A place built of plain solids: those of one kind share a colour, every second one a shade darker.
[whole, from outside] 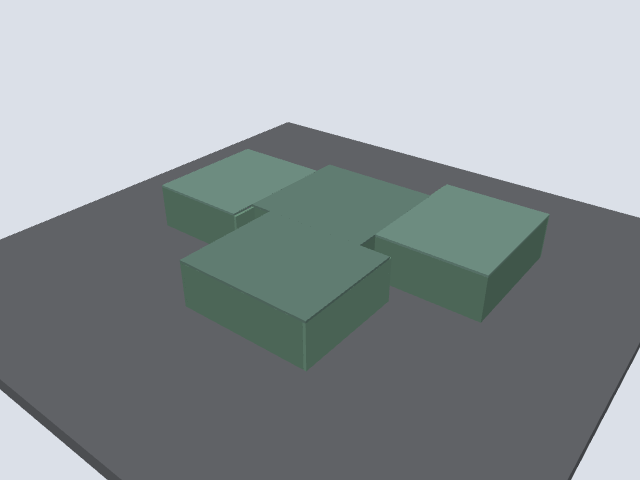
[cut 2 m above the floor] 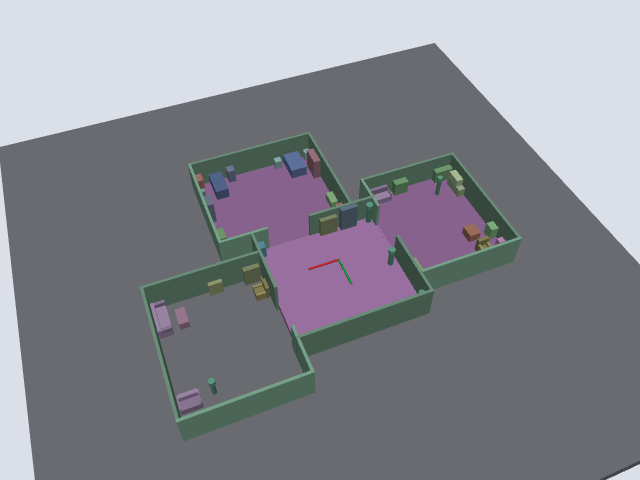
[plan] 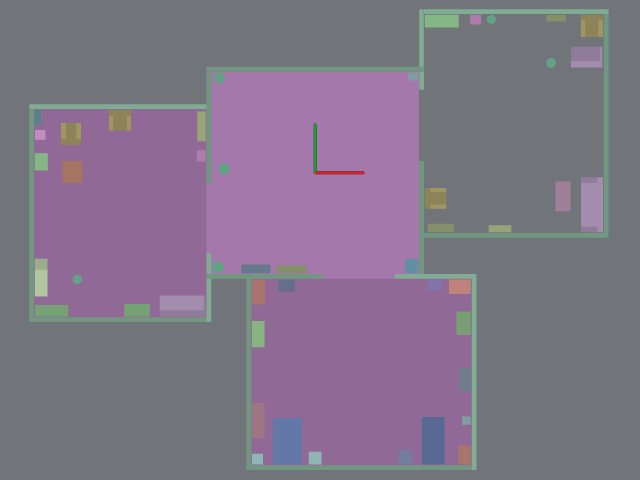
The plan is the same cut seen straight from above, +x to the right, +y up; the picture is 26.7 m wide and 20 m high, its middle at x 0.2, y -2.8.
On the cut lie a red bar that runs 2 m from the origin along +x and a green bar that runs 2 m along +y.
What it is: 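One storey of an old house, long lived in; a hub and three side rooms behind broad openings; a side room's floor lies below the hub's by a bare drop, by one riser or not at all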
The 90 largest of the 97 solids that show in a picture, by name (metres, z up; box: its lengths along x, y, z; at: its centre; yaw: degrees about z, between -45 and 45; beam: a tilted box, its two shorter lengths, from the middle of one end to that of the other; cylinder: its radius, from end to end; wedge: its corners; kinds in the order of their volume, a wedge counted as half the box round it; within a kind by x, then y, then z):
{
 "floor_1": {"box": [7.18, 8.68, 0.54], "at": [-8.12, -1.68, 0.22]},
 "floor_2": {"box": [0.2, 2.85, 0.54], "at": [-4.43, -1.9, 0.22]},
 "floor_3": {"box": [8.66, 8.43, 0.54], "at": [0.0, 0.0, 0.22]},
 "floor_4": {"box": [3.0, 0.2, 0.35], "at": [1.83, -4.32, 0.13]},
 "floor_5": {"box": [9.18, 7.77, 0.35], "at": [1.93, -8.3, 0.13]},
 "wall_1": {"box": [0.2, 8.68, 3.25], "at": [-11.81, -1.68, 1.57]},
 "wall_2": {"box": [7.38, 0.2, 3.25], "at": [-8.22, -6.12, 1.57]},
 "wall_3": {"box": [7.38, 0.2, 3.25], "at": [-8.22, 2.76, 1.57]},
 "wall_4": {"box": [0.2, 1.8, 3.25], "at": [-4.43, -5.32, 1.57]},
 "wall_5": {"box": [0.2, 0.89, 3.25], "at": [-4.43, -3.77, 1.57]},
 "wall_6": {"box": [0.2, 4.69, 3.25], "at": [-4.43, 1.87, 1.57]},
 "wall_7": {"box": [0.2, 7.97, 3.25], "at": [-2.77, -8.4, 1.57]},
 "wall_8": {"box": [4.86, 0.2, 3.25], "at": [-2.1, -4.32, 1.57]},
 "wall_9": {"box": [9.06, 0.2, 3.25], "at": [0.0, 4.32, 1.57]},
 "wall_10": {"box": [9.18, 0.2, 3.25], "at": [1.93, -12.29, 1.57]},
 "wall_11": {"box": [1.2, 0.2, 3.25], "at": [3.93, -4.32, 1.57]},
 "wall_12": {"box": [0.2, 4.71, 3.25], "at": [4.43, -1.86, 1.57]},
 "wall_13": {"box": [0.2, 0.76, 3.25], "at": [4.43, 3.84, 1.57]},
 "wall_14": {"box": [0.2, 2.4, 3.25], "at": [4.43, 5.62, 1.57]},
 "wall_15": {"box": [2.19, 0.2, 3.25], "at": [5.62, -4.32, 1.57]},
 "wall_16": {"box": [0.2, 7.97, 3.25], "at": [6.62, -8.4, 1.57]},
 "wall_17": {"box": [7.69, 0.2, 3.25], "at": [8.38, -2.61, 1.57]},
 "wall_18": {"box": [7.69, 0.2, 3.25], "at": [8.38, 6.71, 1.57]},
 "wall_19": {"box": [0.2, 9.12, 3.25], "at": [12.12, 2.05, 1.57]},
 "roof_1": {"box": [7.38, 9.08, 0.16], "at": [-8.22, -1.68, 3.28]},
 "roof_2": {"box": [9.06, 8.83, 0.16], "at": [0.0, 0.0, 3.28]},
 "roof_3": {"box": [9.58, 7.97, 0.16], "at": [1.93, -8.4, 3.28]},
 "roof_4": {"box": [7.69, 9.52, 0.16], "at": [8.38, 2.05, 3.28]},
 "mattress_bed_1": {"box": [1.22, 1.94, 0.8], "at": [-1.15, -11.19, 0.7]},
 "mattress_bed_2": {"box": [0.96, 1.99, 0.82], "at": [4.91, -11.16, 0.71]},
 "sofa_1": {"box": [1.76, 0.26, 0.27], "at": [-5.52, -5.86, 1.27]},
 "sofa_2": {"box": [1.84, 0.61, 0.48], "at": [-5.48, -5.42, 0.73]},
 "sofa_3": {"box": [1.3, 0.26, 0.75], "at": [11.31, 4.52, 0.33]},
 "sofa_4": {"box": [1.14, 0.26, 0.17], "at": [11.31, 4.52, 0.79]},
 "sofa_5": {"box": [1.22, 0.61, 0.54], "at": [11.35, 4.95, 0.22]},
 "sofa_6": {"box": [0.68, 0.24, 0.83], "at": [11.41, -2.35, 0.36]},
 "sofa_7": {"box": [0.68, 2.05, 0.52], "at": [11.41, -1.21, 0.21]},
 "sofa_8": {"box": [0.68, 0.24, 0.31], "at": [11.41, -0.3, 0.62]},
 "sofa_9": {"box": [0.24, 2.29, 0.86], "at": [11.87, -1.33, 0.38]},
 "bookcase_1": {"box": [0.35, 1.23, 1.52], "at": [-4.74, 1.94, 1.26]},
 "bookcase_2": {"box": [1.27, 0.33, 1.5], "at": [-0.98, -4.02, 1.24]},
 "bookcase_3": {"box": [1.09, 0.36, 1.58], "at": [5.23, -2.3, 0.74]},
 "bookcase_4": {"box": [0.94, 0.29, 1.14], "at": [7.7, -2.33, 0.52]},
 "bookcase_5": {"box": [0.82, 0.28, 1.77], "at": [10.05, 6.44, 0.83]},
 "tv_unit_1": {"box": [0.54, 0.72, 0.97], "at": [-11.41, 0.46, 0.98]},
 "tv_unit_2": {"box": [1.4, 0.49, 1.04], "at": [-10.98, -5.75, 1.01]},
 "tv_unit_3": {"box": [1.06, 0.52, 1.09], "at": [-7.43, -5.73, 1.04]},
 "tv_unit_4": {"box": [1.42, 0.53, 1.11], "at": [5.27, 6.32, 0.51]},
 "armchair_1": {"box": [0.21, 0.66, 0.67], "at": [-10.49, 1.74, 0.83]},
 "armchair_2": {"box": [0.84, 0.26, 1.02], "at": [-10.17, 1.28, 1.0]},
 "armchair_3": {"box": [0.63, 0.66, 0.5], "at": [-10.07, 1.74, 0.74]},
 "armchair_4": {"box": [0.75, 0.63, 0.48], "at": [-8.22, 2.07, 0.73]},
 "armchair_5": {"box": [0.92, 0.24, 0.99], "at": [-8.13, 2.51, 0.99]},
 "armchair_6": {"box": [0.17, 0.63, 0.61], "at": [-7.75, 2.07, 0.8]},
 "armchair_7": {"box": [0.24, 0.86, 1.08], "at": [4.68, -1.06, 0.49]},
 "armchair_8": {"box": [0.66, 0.69, 0.52], "at": [5.13, -1.15, 0.21]},
 "armchair_9": {"box": [0.66, 0.17, 0.65], "at": [5.13, -0.71, 0.28]},
 "armchair_10": {"box": [0.74, 0.69, 0.53], "at": [11.43, 6.0, 0.21]},
 "armchair_11": {"box": [0.93, 0.23, 0.99], "at": [11.53, 6.46, 0.44]},
 "armchair_12": {"box": [0.19, 0.69, 0.67], "at": [11.9, 6.0, 0.28]},
 "chest_drawers_1": {"box": [0.54, 1.04, 1.16], "at": [-2.36, -4.97, 0.88]},
 "chest_drawers_2": {"box": [0.91, 0.6, 0.97], "at": [6.03, -4.75, 0.79]},
 "chest_drawers_3": {"box": [0.53, 0.78, 1.16], "at": [6.22, -11.77, 0.88]},
 "clothes_rail_1": {"box": [0.52, 1.47, 1.67], "at": [-2.37, -10.32, 1.14]},
 "coat_rack_1": {"box": [1.22, 0.37, 2.15], "at": [-2.47, -4.0, 1.57]},
 "stove_1": {"box": [0.53, 1.12, 0.57], "at": [-11.42, -4.59, 1.46]},
 "stove_2": {"box": [0.53, 1.57, 0.68], "at": [-11.42, -4.37, 0.83]},
 "metal_shelving_1": {"box": [0.48, 0.97, 1.81], "at": [6.25, -8.62, 1.21]},
 "trunk_1": {"box": [0.52, 1.09, 0.62], "at": [-2.37, -6.72, 0.61]},
 "trunk_2": {"box": [0.6, 0.98, 0.72], "at": [6.19, -6.27, 0.66]},
 "carton_stack_1": {"box": [0.69, 0.51, 1.1], "at": [-1.19, -4.7, 0.85]},
 "carton_stack_2": {"box": [0.56, 0.59, 1.12], "at": [3.76, -11.86, 0.86]},
 "tall_odds_1": {"box": [0.46, 0.45, 0.78], "at": [-2.41, -11.93, 0.69]},
 "tall_odds_2": {"box": [0.53, 0.53, 0.7], "at": [-0.01, -11.89, 0.65]},
 "tall_odds_3": {"box": [0.42, 0.33, 1.12], "at": [4.09, 4.02, 1.05]},
 "tall_odds_4": {"box": [0.37, 0.34, 1.21], "at": [6.3, -10.32, 0.91]},
 "floor_lamp_round_1": {"cylinder": 0.14, "from": [-9.91, -4.44, 0.49], "to": [-9.91, -4.44, 1.94]},
 "floor_lamp_round_2": {"cylinder": 0.19, "from": [-4.05, -3.94, 0.49], "to": [-4.05, -3.94, 1.88]},
 "floor_lamp_round_3": {"cylinder": 0.25, "from": [-4.05, -3.94, 1.88], "to": [-4.05, -3.94, 2.21]},
 "floor_lamp_round_4": {"cylinder": 0.23, "from": [-3.99, 3.95, 1.67], "to": [-3.99, 3.95, 1.99]},
 "floor_lamp_round_5": {"cylinder": 0.18, "from": [-3.8, 0.15, 0.49], "to": [-3.8, 0.15, 1.69]},
 "floor_lamp_round_6": {"cylinder": 0.24, "from": [-3.8, 0.15, 1.69], "to": [-3.8, 0.15, 2.02]},
 "coffee_table_1": {"box": [0.63, 1.23, 0.65], "at": [10.32, -0.98, 0.28]},
 "stool_pouffe_1": {"box": [0.82, 0.93, 0.63], "at": [-10.11, 0.03, 0.81]},
 "side_table_1": {"box": [0.45, 0.41, 0.68], "at": [-11.46, 1.58, 0.83]},
 "side_table_2": {"box": [0.38, 0.49, 1.01], "at": [-4.75, 0.71, 1.0]},
 "side_table_3": {"box": [0.45, 0.4, 0.74], "at": [6.68, 6.38, 0.32]},
 "highchair_pram_1": {"box": [0.56, 0.61, 0.98], "at": [4.02, -3.88, 0.98]},
 "crate_stack_1": {"box": [0.62, 0.45, 0.89], "at": [5.0, -4.67, 0.75]},
 "radiator_1": {"box": [0.26, 0.64, 0.63], "at": [-11.55, 2.31, 0.81]}
}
